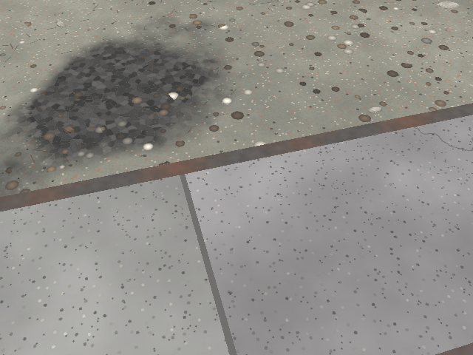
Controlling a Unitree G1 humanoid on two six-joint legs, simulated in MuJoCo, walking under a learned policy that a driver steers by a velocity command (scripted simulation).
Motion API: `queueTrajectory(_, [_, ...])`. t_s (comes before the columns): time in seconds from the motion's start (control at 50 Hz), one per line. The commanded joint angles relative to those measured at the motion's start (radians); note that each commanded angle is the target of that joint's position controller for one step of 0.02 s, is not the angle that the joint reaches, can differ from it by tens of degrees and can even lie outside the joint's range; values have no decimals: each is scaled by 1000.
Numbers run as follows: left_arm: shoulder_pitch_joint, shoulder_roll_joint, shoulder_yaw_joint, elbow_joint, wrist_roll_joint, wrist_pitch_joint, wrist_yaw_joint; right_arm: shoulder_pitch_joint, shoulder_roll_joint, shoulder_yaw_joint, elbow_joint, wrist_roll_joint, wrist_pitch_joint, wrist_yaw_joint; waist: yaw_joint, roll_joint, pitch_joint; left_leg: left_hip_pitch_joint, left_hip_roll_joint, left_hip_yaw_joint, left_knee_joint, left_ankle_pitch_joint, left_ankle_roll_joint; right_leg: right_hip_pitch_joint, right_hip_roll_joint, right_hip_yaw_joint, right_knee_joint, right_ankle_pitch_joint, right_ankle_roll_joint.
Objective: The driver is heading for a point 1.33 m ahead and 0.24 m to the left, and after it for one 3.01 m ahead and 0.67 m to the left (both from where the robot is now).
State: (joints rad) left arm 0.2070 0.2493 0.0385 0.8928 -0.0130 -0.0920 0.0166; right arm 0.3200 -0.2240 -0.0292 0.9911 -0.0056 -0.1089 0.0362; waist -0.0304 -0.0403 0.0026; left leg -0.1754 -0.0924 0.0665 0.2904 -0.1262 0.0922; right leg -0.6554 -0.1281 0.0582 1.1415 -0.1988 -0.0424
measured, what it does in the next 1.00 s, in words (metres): walks ahead: right foot, then left foot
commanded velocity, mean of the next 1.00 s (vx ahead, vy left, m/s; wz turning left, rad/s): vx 0.50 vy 0.00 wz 0.00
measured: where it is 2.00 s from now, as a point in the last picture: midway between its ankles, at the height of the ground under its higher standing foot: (240, 206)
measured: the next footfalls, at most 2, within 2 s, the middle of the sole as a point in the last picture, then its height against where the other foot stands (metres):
right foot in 0.30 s outside the picture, level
left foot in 0.88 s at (213, 311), level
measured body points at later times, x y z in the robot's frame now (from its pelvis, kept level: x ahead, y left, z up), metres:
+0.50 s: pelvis +0.27 -0.08 +0.00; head +0.29 -0.10 +0.45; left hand +0.33 +0.18 -0.12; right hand +0.36 -0.35 -0.14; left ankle +0.27 +0.08 -0.66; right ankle +0.30 -0.16 -0.74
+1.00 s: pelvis +0.55 -0.01 -0.01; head +0.58 +0.00 +0.44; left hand +0.57 +0.25 -0.16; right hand +0.67 -0.27 -0.13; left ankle +0.61 +0.07 -0.74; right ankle +0.43 -0.16 -0.64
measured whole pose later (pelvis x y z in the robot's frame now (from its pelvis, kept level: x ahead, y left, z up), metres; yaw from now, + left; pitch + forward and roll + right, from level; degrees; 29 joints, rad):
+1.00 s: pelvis +0.55 -0.01 -0.01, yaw +1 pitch +2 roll +0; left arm 0.31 0.25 0.05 0.97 -0.03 -0.10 0.00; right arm 0.16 -0.24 -0.05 0.90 0.00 -0.10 0.03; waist 0.00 -0.03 0.02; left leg -0.37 -0.03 0.06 0.48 -0.15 0.06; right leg -0.38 -0.04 0.03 1.19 -0.38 -0.05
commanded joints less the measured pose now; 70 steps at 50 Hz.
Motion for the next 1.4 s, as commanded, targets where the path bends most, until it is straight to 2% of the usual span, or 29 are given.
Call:
queueTrajectory(0.02, [35,46,14,-42,12,4,7,-38,-131,-20,-54,1,-17,-20,46,79,54,-98,281,-213,-207,67,170,-32,-43,2,-136,153,28])
queueTrajectory(0.12, [-157,28,6,-93,1,-8,-10,61,-164,-26,-31,19,-1,-37,-24,82,57,16,271,-162,-188,75,123,1,11,-44,-465,307,40])
queueTrajectory(0.22, [-255,47,4,-141,-10,-21,-42,117,-173,-34,-2,26,21,-40,-44,96,82,173,338,-184,-104,69,108,4,36,-46,-599,188,8])
queueTrajectory(0.26, [-197,75,14,-135,-9,-30,-49,95,-188,-40,-4,27,32,-42,0,115,52,198,350,-187,-29,184,89,109,64,-67,-638,115,-21])
queueTrajectory(0.28, [-100,103,31,-109,-7,-32,-48,71,-186,-38,-11,24,37,-42,58,115,-2,187,318,-157,86,352,68,246,98,-95,-661,101,-43])
queueTrajectory(0.3, [87,161,60,-53,-6,-35,-41,62,-155,-26,-22,13,40,-41,134,89,-121,104,255,-105,312,423,38,499,86,-75,-651,119,-81])
queueTrajectory(0.32, [259,268,86,-23,14,-32,-35,126,-73,2,-48,2,27,-37,151,-87,-293,-234,139,-26,709,151,-26,898,-162,266,-653,85,-202])
queueTrajectory(0.34, [303,257,82,-7,9,-26,-41,177,-14,22,-38,16,0,-31,135,-274,-387,-505,22,-102,957,-407,-52,1070,-290,658,-816,-50,-296])
queueTrajectory(0.36, [247,175,56,-17,5,-29,-42,105,-135,-8,-49,40,-20,-27,138,-173,-289,-601,88,-195,1059,-388,-28,989,-259,604,-842,-90,-250])
queueTrajectory(0.38, [151,135,42,-41,5,-27,-40,17,-166,-16,-80,52,-28,-26,113,-111,-178,-617,143,-167,1050,-298,-13,849,-226,444,-851,-18,-211])
queueTrajectory(0.4, [70,109,32,-54,10,-27,-45,-24,-155,-18,-86,40,-25,-32,80,-25,-109,-573,187,-145,991,-212,-17,703,-183,331,-886,78,-195])
queueTrajectory(0.44, [20,65,19,-52,19,-30,-53,-13,-122,-25,-83,23,2,-37,25,-33,-55,-467,233,-144,889,-129,-26,551,-116,204,-951,154,-171])
queueTrajectory(0.48, [51,77,23,-26,17,-34,-53,9,-87,-24,-76,22,23,-40,6,-31,-32,-446,235,-127,845,-95,-39,503,-94,137,-986,236,-184])
queueTrajectory(0.52, [85,105,31,-7,18,-34,-43,-48,-92,-29,-98,16,31,-42,10,-13,-2,-510,240,-124,766,-24,-56,511,-93,99,-1006,302,-191])
queueTrajectory(0.64, [170,123,33,31,8,-17,-16,-269,-67,-24,-163,14,23,-32,67,-18,45,-532,210,-89,423,224,-72,555,-63,11,-1036,268,-155])
queueTrajectory(0.76, [249,135,41,84,-2,4,-7,-417,-72,-18,-220,27,9,-3,102,-22,97,-553,182,-78,264,168,-43,718,-124,12,-982,261,-146])
queueTrajectory(0.82, [219,156,51,85,-5,16,-2,-368,-104,-29,-219,27,-1,9,54,-44,57,-424,145,-49,225,64,-6,758,-141,6,-889,447,-122])
queueTrajectory(0.86, [180,143,45,74,1,26,-2,-119,-172,-69,-144,25,-2,1,-70,-42,-91,-69,82,0,209,66,39,687,-67,-52,-609,701,-81])
queueTrajectory(0.88, [186,114,29,50,16,26,-2,72,-248,-92,-102,13,0,-9,-129,60,-238,254,253,-197,231,82,103,467,-4,-96,-294,451,-45])
queueTrajectory(0.9, [316,-34,-13,48,14,1,-17,143,-317,-105,-79,6,5,-6,-59,335,-374,591,483,-689,110,-98,270,61,191,-70,64,-248,21])
queueTrajectory(0.92, [264,61,7,61,-10,-25,-22,127,-223,-78,-84,15,4,-5,-89,258,-370,578,475,-792,19,-193,250,-55,160,74,201,-368,3])
queueTrajectory(0.94, [165,124,24,26,-33,-40,-23,34,-180,-65,-100,19,1,-9,-74,210,-216,443,444,-636,6,-152,198,-124,105,57,219,-292,-15])
queueTrajectory(0.98, [73,121,34,7,-14,-37,-8,-110,-122,-46,-128,7,-2,-5,-10,81,-77,149,370,-417,-47,30,151,-39,15,15,109,-131,-14])
queueTrajectory(1.02, [117,78,37,14,-6,-9,-4,-121,-90,-37,-114,-5,-6,1,41,115,-56,29,325,-325,-106,77,140,65,-18,20,37,-75,-12])
queueTrajectory(1.14, [-32,60,42,-39,9,15,0,-24,-150,-49,-67,3,-3,-30,25,86,21,26,309,-212,-179,164,144,-62,-32,-2,-227,147,32])
queueTrajectory(1.22, [-163,39,33,-73,3,6,-14,34,-157,-47,-45,13,5,-40,-15,95,46,58,278,-145,-185,153,108,-32,5,-37,-448,303,32])
queueTrajectory(1.32, [-298,40,22,-122,-8,-4,-41,114,-167,-52,-1,20,24,-43,-57,97,89,202,328,-144,-132,156,106,-56,34,-54,-582,252,18])
queueTrajectory(1.36, [-314,53,23,-139,-9,-12,-52,119,-174,-58,8,24,33,-47,-46,106,91,243,355,-164,-85,210,96,-29,45,-52,-618,183,-4])
queueTrajectory(1.4, [-231,89,38,-126,-8,-21,-54,88,-191,-63,3,27,41,-49,14,130,46,239,353,-177,4,382,78,126,85,-72,-654,123,-27])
